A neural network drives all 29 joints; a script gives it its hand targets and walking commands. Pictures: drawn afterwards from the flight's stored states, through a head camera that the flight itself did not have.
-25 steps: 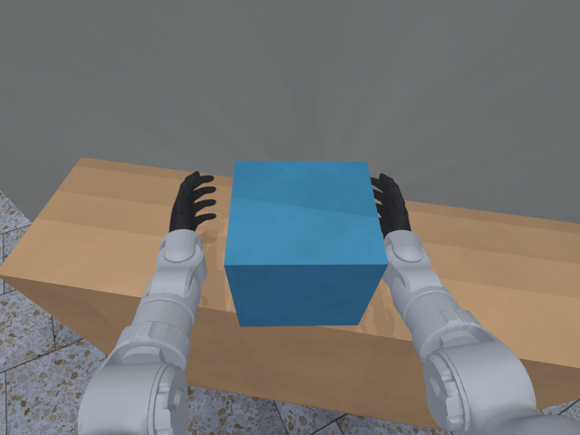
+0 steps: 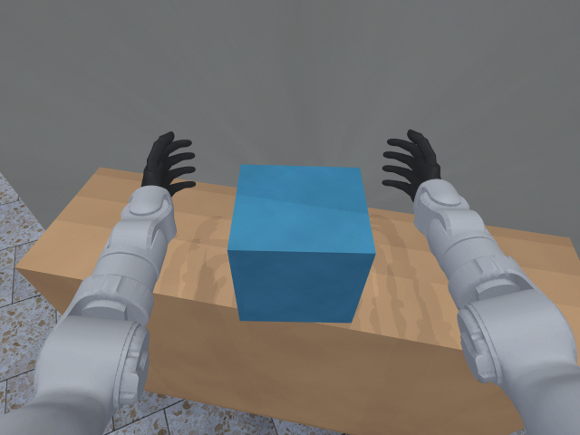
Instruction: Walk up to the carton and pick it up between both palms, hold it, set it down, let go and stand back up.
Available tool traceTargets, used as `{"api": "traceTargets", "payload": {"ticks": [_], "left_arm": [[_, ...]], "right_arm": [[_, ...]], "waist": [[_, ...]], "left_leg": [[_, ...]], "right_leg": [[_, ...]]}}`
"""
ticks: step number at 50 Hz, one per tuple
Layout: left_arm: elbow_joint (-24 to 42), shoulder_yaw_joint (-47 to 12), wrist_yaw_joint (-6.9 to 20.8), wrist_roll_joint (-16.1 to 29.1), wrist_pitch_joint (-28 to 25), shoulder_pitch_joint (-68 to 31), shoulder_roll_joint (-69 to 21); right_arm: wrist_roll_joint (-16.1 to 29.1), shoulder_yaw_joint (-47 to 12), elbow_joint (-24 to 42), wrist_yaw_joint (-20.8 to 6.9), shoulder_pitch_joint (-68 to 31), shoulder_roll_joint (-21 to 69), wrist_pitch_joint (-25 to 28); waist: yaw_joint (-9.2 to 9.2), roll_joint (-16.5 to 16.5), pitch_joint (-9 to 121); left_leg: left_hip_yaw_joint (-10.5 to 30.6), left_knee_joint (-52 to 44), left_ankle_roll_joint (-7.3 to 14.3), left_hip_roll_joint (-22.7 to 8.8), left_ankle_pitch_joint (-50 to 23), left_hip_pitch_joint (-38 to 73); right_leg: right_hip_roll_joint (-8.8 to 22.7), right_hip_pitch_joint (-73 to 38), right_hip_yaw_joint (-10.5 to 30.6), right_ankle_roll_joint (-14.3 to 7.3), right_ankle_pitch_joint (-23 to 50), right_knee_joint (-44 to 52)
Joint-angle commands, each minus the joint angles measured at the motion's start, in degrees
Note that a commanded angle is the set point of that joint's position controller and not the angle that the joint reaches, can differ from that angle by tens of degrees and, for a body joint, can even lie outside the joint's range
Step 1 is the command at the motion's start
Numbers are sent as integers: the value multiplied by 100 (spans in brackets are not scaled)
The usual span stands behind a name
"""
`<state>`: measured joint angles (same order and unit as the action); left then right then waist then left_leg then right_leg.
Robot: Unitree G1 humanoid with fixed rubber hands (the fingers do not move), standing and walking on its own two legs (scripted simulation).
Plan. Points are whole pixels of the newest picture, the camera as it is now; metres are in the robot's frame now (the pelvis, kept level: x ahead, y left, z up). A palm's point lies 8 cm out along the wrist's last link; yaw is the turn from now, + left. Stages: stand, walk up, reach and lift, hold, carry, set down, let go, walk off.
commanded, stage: set down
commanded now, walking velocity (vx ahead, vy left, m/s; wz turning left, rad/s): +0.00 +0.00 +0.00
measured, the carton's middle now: (298, 246) +0.40 +0.02 +0.03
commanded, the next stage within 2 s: none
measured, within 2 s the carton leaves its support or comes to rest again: neither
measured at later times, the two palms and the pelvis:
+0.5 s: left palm (133, 173) +0.39 +0.23 +0.17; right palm (445, 170) +0.42 -0.17 +0.17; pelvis +0.01 +0.00 +0.01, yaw +1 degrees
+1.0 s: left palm (144, 247) +0.32 +0.21 +0.11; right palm (448, 254) +0.34 -0.18 +0.10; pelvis +0.00 +0.00 +0.01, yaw +0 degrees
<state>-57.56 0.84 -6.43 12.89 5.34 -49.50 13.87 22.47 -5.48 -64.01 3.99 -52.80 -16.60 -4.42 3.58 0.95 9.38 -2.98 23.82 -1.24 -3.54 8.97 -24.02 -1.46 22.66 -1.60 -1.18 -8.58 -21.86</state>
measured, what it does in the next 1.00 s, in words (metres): stands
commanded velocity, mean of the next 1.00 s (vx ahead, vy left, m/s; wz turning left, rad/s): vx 0.00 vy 0.00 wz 0.00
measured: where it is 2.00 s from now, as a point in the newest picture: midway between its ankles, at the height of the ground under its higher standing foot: outside the picture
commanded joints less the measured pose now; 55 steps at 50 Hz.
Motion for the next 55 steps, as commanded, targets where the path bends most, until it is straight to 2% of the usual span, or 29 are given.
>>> {"api": "traceTargets", "payload": {"ticks": [1, 5, 11, 16, 21, 24, 27, 31, 34, 38, 44, 45, 47, 51, 55], "left_arm": [[1399, 192, 55, -85, 218, -2779, 846], [2183, 342, 86, -195, 981, -2802, 978], [2714, 428, 59, -136, 1816, -2780, 1089], [3028, 616, 199, -282, 2220, -2245, 1119], [3533, 816, 439, -557, 2382, -1165, 952], [4028, 900, 552, -684, 2360, -403, 745], [4821, 972, 581, -731, 2264, 2, 657], [6034, 891, 433, -527, 2202, 13, 695], [6520, 816, 290, -320, 2212, 220, 703], [6498, 842, 216, -245, 2321, 757, 587], [6104, 986, 289, -502, 2415, 1737, 204], [6076, 801, 317, -458, 2451, 1119, 415], [6020, 792, 333, -503, 2477, 1579, 241], [6413, 797, 338, -507, 2267, 1848, 300], [6675, 875, 421, -654, 2025, 2791, 194]], "right_arm": [[-80, 335, 1267, 183, -2732, -884, 37], [-120, 517, 1767, 352, -2806, -955, -299], [49, 535, 2042, 340, -2882, -1003, -835], [296, 329, 2081, 296, -2484, -1030, -1052], [375, 180, 2460, 278, -1504, -853, -1075], [254, 224, 3007, 284, -734, -644, -1013], [24, 444, 3829, 314, -206, -474, -862], [-314, 861, 5094, 325, -77, -498, -669], [-432, 988, 5776, 318, 152, -535, -638], [-468, 921, 5910, 306, 724, -443, -759], [-517, 682, 5637, 280, 1744, -119, -913], [-556, 868, 5549, 325, 1298, -273, -975], [-514, 770, 5452, 309, 1802, -98, -1009], [-582, 795, 6022, 315, 2088, -37, -821], [-586, 616, 6468, 321, 2970, 11, -515]], "waist": [[-105, -10, 2605], [-160, -112, 2504], [-147, -172, 2187], [-166, -128, 1982], [-263, -73, 1452], [-328, -76, 1105], [-362, -191, 948], [-399, -433, 1252], [-374, -398, 1544], [-272, -205, 1477], [-166, 79, 605], [-215, 45, 413], [-186, 60, 77], [-122, -58, 322], [-73, -110, 427]], "left_leg": [[64, 59, 1, 293, -1332, 1711], [26, -23, -58, 347, -1475, 1928], [51, -118, -12, 342, -1380, 2081], [92, -146, 18, 368, -1811, 2325], [70, -284, 19, 430, -1969, 2452], [46, -369, -11, 471, -1929, 2441], [19, -378, -75, 516, -1899, 2467], [-3, -241, -148, 503, -1809, 2697], [-8, -189, -102, 458, -1670, 2737], [-17, -326, 30, 400, -1297, 2597], [-45, -683, 142, 413, -680, 2308], [-120, -746, 124, 382, -313, 2177], [-128, -801, 159, 368, -47, 2198], [-190, -666, 98, 415, -503, 2280], [-183, -542, 33, 458, -1178, 2541]], "right_leg": [[-103, -1065, 155, 234, 888, 243], [-165, -1353, 61, 294, 1142, 291], [-195, -1400, -4, 311, 979, 389], [-208, -1750, -10, 391, 1532, 403], [-221, -2113, -6, 398, 1806, 455], [-227, -2222, -14, 348, 1733, 490], [-245, -2122, -53, 315, 1520, 506], [-282, -1641, -134, 252, 1120, 458], [-255, -1443, -99, 222, 966, 392], [-165, -1451, 20, 228, 672, 379], [-76, -1599, 127, 254, 164, 542], [-125, -1348, 109, 198, -171, 600], [-98, -1345, 145, 144, -407, 640], [-104, -1441, 144, 166, -73, 582], [-108, -1695, 181, 192, 585, 538]]}}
